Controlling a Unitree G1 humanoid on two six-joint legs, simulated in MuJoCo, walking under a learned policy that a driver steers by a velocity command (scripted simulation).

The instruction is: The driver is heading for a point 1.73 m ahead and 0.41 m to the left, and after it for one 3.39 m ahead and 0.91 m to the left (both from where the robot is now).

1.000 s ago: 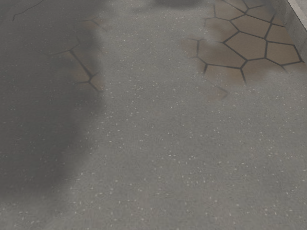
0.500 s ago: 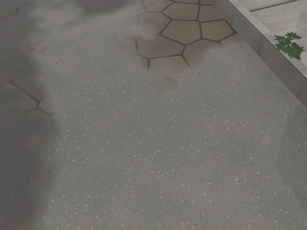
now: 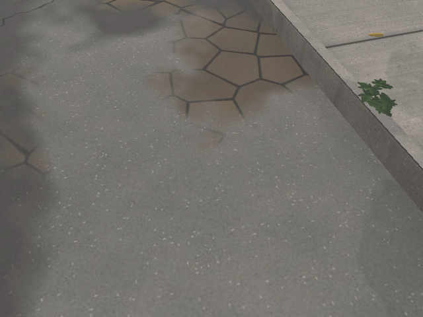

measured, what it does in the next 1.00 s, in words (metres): walks ahead: right foot, then left foot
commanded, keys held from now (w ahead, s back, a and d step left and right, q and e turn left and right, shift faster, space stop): w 0.90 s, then w+q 0.10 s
